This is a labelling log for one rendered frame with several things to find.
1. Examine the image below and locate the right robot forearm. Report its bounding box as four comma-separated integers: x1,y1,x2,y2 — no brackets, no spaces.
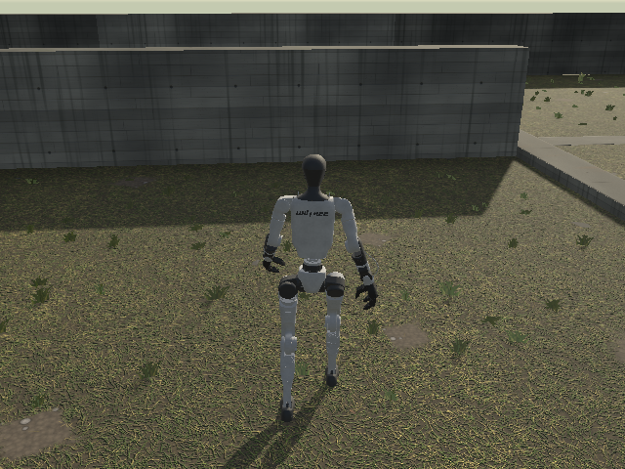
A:
352,237,374,285

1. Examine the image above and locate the left robot upper arm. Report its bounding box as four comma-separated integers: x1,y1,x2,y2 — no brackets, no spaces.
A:
267,195,294,247

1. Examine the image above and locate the robot head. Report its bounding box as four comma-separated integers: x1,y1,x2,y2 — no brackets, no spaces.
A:
297,154,330,201

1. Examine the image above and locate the right robot upper arm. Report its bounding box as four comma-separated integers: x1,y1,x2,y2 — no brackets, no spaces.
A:
334,197,360,253

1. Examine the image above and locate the right robot hand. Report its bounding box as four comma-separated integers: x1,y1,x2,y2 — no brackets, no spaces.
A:
355,281,378,310

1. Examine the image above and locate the left robot hand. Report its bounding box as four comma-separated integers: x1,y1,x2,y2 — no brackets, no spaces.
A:
263,256,285,273

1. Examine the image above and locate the left robot forearm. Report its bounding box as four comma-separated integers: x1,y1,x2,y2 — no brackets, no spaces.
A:
263,233,277,262

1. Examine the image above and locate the robot right thigh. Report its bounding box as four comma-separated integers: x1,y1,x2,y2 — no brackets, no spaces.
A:
324,272,345,332

